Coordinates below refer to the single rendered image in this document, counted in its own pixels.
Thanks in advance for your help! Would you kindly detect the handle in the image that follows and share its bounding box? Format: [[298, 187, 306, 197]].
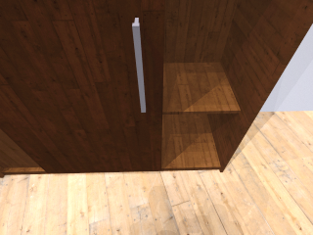
[[132, 18, 146, 113]]

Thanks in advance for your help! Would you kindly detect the wardrobe door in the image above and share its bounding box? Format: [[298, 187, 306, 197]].
[[0, 129, 40, 168], [0, 0, 165, 174]]

